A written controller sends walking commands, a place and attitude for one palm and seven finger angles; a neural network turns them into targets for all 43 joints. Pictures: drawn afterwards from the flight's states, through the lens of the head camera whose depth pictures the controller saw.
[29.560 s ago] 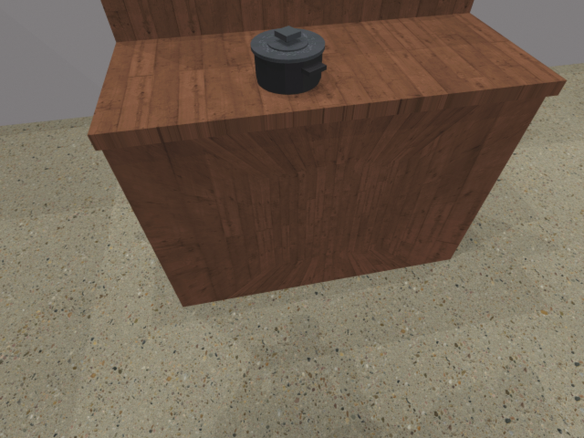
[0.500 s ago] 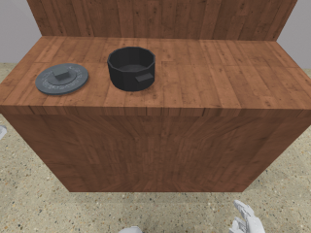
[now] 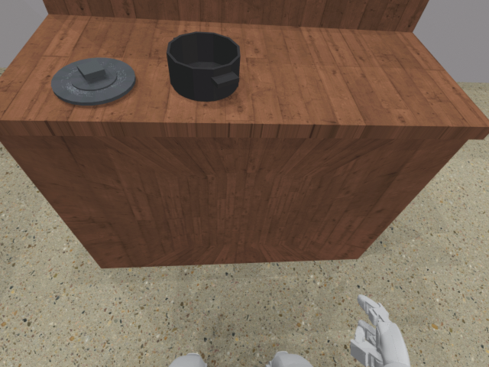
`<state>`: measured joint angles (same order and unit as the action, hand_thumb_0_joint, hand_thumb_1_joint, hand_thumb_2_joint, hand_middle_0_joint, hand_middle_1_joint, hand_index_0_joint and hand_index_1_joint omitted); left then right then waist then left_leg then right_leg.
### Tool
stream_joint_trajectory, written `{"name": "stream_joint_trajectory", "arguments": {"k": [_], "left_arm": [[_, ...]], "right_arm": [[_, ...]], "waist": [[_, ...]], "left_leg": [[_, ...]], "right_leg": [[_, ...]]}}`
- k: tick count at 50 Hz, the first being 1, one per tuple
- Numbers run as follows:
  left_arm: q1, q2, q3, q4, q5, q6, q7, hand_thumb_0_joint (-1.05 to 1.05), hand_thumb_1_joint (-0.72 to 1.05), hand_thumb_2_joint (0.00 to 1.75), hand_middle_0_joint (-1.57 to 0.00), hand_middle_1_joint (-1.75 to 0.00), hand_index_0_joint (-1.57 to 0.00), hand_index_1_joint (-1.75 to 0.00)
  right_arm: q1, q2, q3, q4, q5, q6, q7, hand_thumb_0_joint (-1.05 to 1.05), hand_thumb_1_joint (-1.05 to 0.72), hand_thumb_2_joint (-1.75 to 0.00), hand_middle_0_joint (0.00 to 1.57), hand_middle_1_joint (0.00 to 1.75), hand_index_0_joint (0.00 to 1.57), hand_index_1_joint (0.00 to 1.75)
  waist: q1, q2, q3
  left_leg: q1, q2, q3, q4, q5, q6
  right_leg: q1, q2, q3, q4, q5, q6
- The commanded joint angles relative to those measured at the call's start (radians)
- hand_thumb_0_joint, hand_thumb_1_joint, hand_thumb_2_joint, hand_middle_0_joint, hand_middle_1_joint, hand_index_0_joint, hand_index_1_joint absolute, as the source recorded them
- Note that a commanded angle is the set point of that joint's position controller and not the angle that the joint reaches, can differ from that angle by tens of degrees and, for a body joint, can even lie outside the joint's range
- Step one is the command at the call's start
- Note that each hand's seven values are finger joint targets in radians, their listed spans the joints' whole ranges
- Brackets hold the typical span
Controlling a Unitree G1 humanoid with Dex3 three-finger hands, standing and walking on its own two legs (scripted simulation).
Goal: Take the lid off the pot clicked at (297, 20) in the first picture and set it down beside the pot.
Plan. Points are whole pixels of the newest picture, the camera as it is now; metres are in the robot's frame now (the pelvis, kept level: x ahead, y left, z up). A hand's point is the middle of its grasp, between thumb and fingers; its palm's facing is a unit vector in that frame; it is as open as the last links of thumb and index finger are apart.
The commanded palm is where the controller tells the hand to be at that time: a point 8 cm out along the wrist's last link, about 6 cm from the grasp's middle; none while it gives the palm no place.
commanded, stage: stop stepping back and stand still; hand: left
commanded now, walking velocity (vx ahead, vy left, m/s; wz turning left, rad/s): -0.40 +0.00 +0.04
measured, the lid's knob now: (91, 69) +0.66 +0.37 +0.09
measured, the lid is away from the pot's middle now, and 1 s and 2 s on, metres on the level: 0.24 0.24 0.24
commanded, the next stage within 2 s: let the arm hang, fingers relaxed in 0.80 s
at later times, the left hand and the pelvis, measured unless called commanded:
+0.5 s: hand out of the picture +0.10 +0.25 +0.26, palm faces +0.44 -0.80 -0.41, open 7.4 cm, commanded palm +0.03 +0.30 +0.28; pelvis -0.11 +0.02 +0.01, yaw +0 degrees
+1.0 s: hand out of the picture +0.11 +0.26 -0.07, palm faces +0.12 -0.94 -0.31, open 7.4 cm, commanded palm none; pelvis -0.10 +0.04 -0.02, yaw +3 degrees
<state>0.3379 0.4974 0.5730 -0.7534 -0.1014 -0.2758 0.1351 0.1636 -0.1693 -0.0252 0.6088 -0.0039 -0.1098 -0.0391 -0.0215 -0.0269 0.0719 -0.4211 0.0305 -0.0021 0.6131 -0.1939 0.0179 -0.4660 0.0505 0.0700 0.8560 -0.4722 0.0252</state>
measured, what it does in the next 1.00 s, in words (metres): walks backwards: right foot, then left foot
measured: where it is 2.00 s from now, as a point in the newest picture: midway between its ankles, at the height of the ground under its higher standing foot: outside the picture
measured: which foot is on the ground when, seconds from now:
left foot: down 0.00-0.12, up 0.14-0.24, down 0.26-0.46, up 0.48-0.62, down 0.64-1.00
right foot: up 0.00-0.10, down 0.12-0.28, up 0.30-0.44, down 0.46-1.00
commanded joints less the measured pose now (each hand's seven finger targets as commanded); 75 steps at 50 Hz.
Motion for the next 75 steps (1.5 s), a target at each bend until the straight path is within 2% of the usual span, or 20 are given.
{"name": "stream_joint_trajectory", "arguments": {"k": [1,2,3,6,7,10,15,20,23,30,32,35,40,41,44,47,50,53,63,75], "left_arm": [[0.09,-0.217,-0.415,0.761,0.071,0.207,-0.125,0.0,0.9,0.9,-0.2,-0.3,-0.2,-0.3],[-0.014,0.15,0.066,-0.4,-0.03,0.068,-0.03,0.0,0.9,0.9,-0.2,-0.3,-0.2,-0.3],[0.025,0.305,0.169,-0.467,-0.005,-0.02,-0.007,0.0,0.9,0.9,-0.2,-0.3,-0.2,-0.3],[0.142,0.287,0.175,-0.439,0.01,-0.007,0.027,0.0,0.9,0.9,-0.2,-0.3,-0.2,-0.3],[0.088,0.258,0.157,-0.395,0.017,0.001,0.042,0.0,0.9,0.9,-0.2,-0.3,-0.2,-0.3],[0.05,0.153,0.094,-0.21,0.018,0.027,0.063,0.0,0.9,0.9,-0.2,-0.3,-0.2,-0.3],[-0.151,0.116,0.023,0.024,0.023,0.031,0.042,0.0,0.9,0.9,-0.2,-0.3,-0.2,-0.3],[0.048,0.117,-0.016,-0.092,0.034,0.054,-0.001,0.0,0.9,0.9,-0.2,-0.3,-0.2,-0.3],[0.054,0.222,0.059,-0.285,0.028,0.029,-0.008,0.0,0.9,0.9,-0.2,-0.3,-0.2,-0.3],[-0.092,0.122,0.008,-0.145,0.036,0.017,0.051,0.0,0.9,0.9,-0.2,-0.3,-0.2,-0.3],[-0.157,0.102,-0.016,-0.131,0.025,0.006,0.056,0.0,0.9,0.9,-0.2,-0.3,-0.2,-0.3],[-0.136,0.142,0.023,-0.036,0.023,0.037,0.035,0.0,0.9,0.9,-0.2,-0.3,-0.2,-0.3],[0.079,0.148,0.026,-0.191,0.034,0.049,0.018,0.0,0.9,0.9,-0.2,-0.3,-0.2,-0.3],[0.126,-0.204,-0.43,0.823,0.132,0.217,-0.104,0.0,0.9,0.9,-0.2,-0.3,-0.2,-0.3],[0.011,-0.176,-0.456,0.895,0.135,0.287,-0.15,0.0,0.9,0.9,-0.2,-0.3,-0.2,-0.3],[-0.08,-0.15,-0.471,1.062,0.141,0.292,-0.119,0.0,0.9,0.9,-0.2,-0.3,-0.2,-0.3],[-0.182,-0.144,-0.499,1.245,0.13,0.308,-0.115,0.0,0.9,0.9,-0.2,-0.3,-0.2,-0.3],[-0.152,-0.184,-0.524,1.416,0.111,0.293,-0.134,0.0,0.9,0.9,-0.2,-0.3,-0.2,-0.3],[-0.045,-0.2,-0.548,1.725,0.1,0.258,-0.106,0.0,0.9,0.9,-0.2,-0.3,-0.2,-0.3],[-0.015,-0.253,-0.544,1.823,0.101,0.264,-0.077,0.0,0.9,0.9,-0.2,-0.3,-0.2,-0.3]], "right_arm": [[-0.006,-0.299,-0.106,0.09,-0.008,-0.054,0.006,0.0,-0.9,-0.9,0.2,0.3,0.2,0.3],[-0.06,-0.108,-0.072,-0.206,0.047,-0.043,0.032,0.0,-0.9,-0.9,0.2,0.3,0.2,0.3],[-0.068,-0.194,-0.073,-0.236,0.017,-0.052,0.003,0.0,-0.9,-0.9,0.2,0.3,0.2,0.3],[-0.04,-0.121,-0.03,-0.221,0.015,-0.01,-0.006,0.0,-0.9,-0.9,0.2,0.3,0.2,0.3],[-0.02,-0.123,-0.018,-0.185,-0.001,-0.015,-0.007,0.0,-0.9,-0.9,0.2,0.3,0.2,0.3],[-0.003,-0.135,-0.032,-0.143,0.017,-0.004,-0.035,0.0,-0.9,-0.9,0.2,0.3,0.2,0.3],[-0.051,-0.172,-0.026,-0.134,0.039,-0.012,-0.043,0.0,-0.9,-0.9,0.2,0.3,0.2,0.3],[-0.079,-0.144,-0.027,-0.184,0.027,-0.006,-0.011,0.0,-0.9,-0.9,0.2,0.3,0.2,0.3],[-0.037,-0.156,-0.034,-0.155,-0.007,0.03,0.001,0.0,-0.9,-0.9,0.2,0.3,0.2,0.3],[-0.037,-0.143,-0.009,-0.119,0.01,-0.007,-0.05,0.0,-0.9,-0.9,0.2,0.3,0.2,0.3],[-0.031,-0.172,-0.016,-0.148,0.023,-0.031,-0.053,0.0,-0.9,-0.9,0.2,0.3,0.2,0.3],[-0.039,-0.15,-0.031,-0.136,0.03,-0.043,-0.014,0.0,-0.9,-0.9,0.2,0.3,0.2,0.3],[-0.069,-0.139,-0.014,-0.184,0.023,-0.016,-0.003,0.0,-0.9,-0.9,0.2,0.3,0.2,0.3],[-0.039,-0.279,-0.087,0.072,0.019,-0.053,0.031,0.0,-0.9,-0.9,0.2,0.3,0.2,0.3],[0.111,-0.146,-0.043,0.067,0.018,0.053,0.049,0.0,-0.9,-0.9,0.2,0.3,0.2,0.3],[0.051,-0.173,-0.052,0.055,-0.018,0.088,0.041,0.0,-0.9,-0.9,0.2,0.3,0.2,0.3],[0.112,-0.158,-0.046,0.102,-0.033,0.125,0.037,0.0,-0.9,-0.9,0.2,0.3,0.2,0.3],[0.202,-0.237,-0.047,0.177,-0.04,0.105,0.02,0.0,-0.9,-0.9,0.2,0.3,0.2,0.3],[0.225,-0.075,-0.027,0.337,-0.003,0.121,0.005,0.0,-0.9,-0.9,0.2,0.3,0.2,0.3],[0.219,-0.049,-0.026,0.452,0.002,0.125,-0.01,0.0,-0.9,-0.9,0.2,0.3,0.2,0.3]], "waist": [[-0.073,0.243,-0.248],[0.042,0.186,-0.349],[0.038,0.157,-0.373],[0.012,-0.121,-0.206],[0.004,-0.051,-0.2],[-0.041,-0.1,-0.146],[-0.014,0.311,-0.028],[0.015,0.153,-0.133],[0.01,-0.112,-0.17],[-0.025,0.126,-0.046],[-0.03,0.401,-0.015],[-0.013,0.215,-0.049],[0.01,0.195,-0.116],[-0.028,0.002,-0.132],[-0.045,-0.086,-0.159],[-0.008,-0.387,-0.05],[-0.058,-0.08,0.036],[-0.04,0.391,0.017],[-0.017,-0.08,-0.073],[-0.007,0.004,-0.056]], "left_leg": [[0.163,0.204,-0.277,0.112,0.782,0.094],[0.292,0.226,-0.151,-0.214,0.356,0.054],[-0.044,0.201,-0.189,-0.23,-0.157,0.078],[-0.037,-0.053,0.004,0.287,-0.281,-0.047],[0.051,-0.023,-0.026,0.372,-0.29,-0.036],[0.282,0.019,-0.07,0.089,-0.226,-0.006],[-0.213,0.187,-0.355,-0.534,-0.763,0.049],[-0.12,0.094,-0.192,-0.359,-0.521,0.036],[-0.104,-0.066,0.02,0.379,-0.189,-0.022],[0.283,0.018,0.001,-0.148,-0.274,0.028],[0.263,0.278,-0.447,-0.418,-0.534,0.137],[0.058,0.294,-0.473,-0.463,-0.577,0.179],[-0.095,0.152,-0.152,-0.36,-0.504,0.059],[-0.074,0.057,-0.076,0.028,-0.176,0.001],[0.051,0.053,-0.011,0.077,-0.168,-0.001],[-0.099,0.001,0.043,0.294,-0.152,-0.002],[0.098,0.063,-0.022,0.049,-0.073,0.029],[0.105,0.254,-0.437,-0.337,-0.097,0.157],[0.143,0.029,0.022,-0.058,-0.017,-0.002],[0.274,0.078,0.021,-0.126,0.224,0.014]], "right_leg": [[-0.058,-0.097,0.046,-0.055,0.157,-0.001],[0.137,0.028,-0.067,-0.164,0.016,0.023],[0.397,-0.014,-0.07,-0.216,-0.003,-0.008],[0.119,-0.407,0.429,-0.73,-0.103,-0.204],[0.002,-0.418,0.403,-0.741,-0.123,-0.211],[-0.081,-0.257,0.138,-0.592,-0.14,-0.131],[0.271,0.059,-0.13,-0.029,0.013,-0.021],[0.446,0.017,-0.146,-0.384,-0.016,-0.063],[0.254,-0.37,0.347,-0.721,-0.045,-0.249],[-0.045,-0.198,0.069,-0.475,-0.202,-0.154],[-0.115,0.015,-0.127,-0.03,-0.057,-0.042],[-0.03,-0.018,-0.013,0.181,-0.001,-0.039],[0.428,-0.002,-0.153,-0.345,0.067,-0.043],[0.291,-0.177,-0.033,-0.37,0.429,-0.076],[0.066,-0.245,-0.06,-0.375,0.09,-0.105],[0.175,-0.284,0.017,-0.41,0.363,-0.182],[-0.005,-0.235,-0.027,-0.339,0.157,-0.125],[-0.048,-0.041,-0.109,0.021,-0.047,-0.033],[0.292,-0.194,0.094,-0.508,0.427,-0.086],[0.338,-0.136,-0.013,-0.47,0.637,-0.049]]}}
